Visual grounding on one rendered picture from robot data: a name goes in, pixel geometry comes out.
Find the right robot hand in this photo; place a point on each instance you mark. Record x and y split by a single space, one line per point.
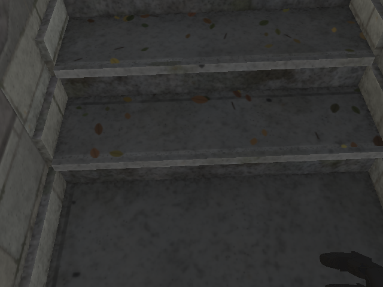
356 264

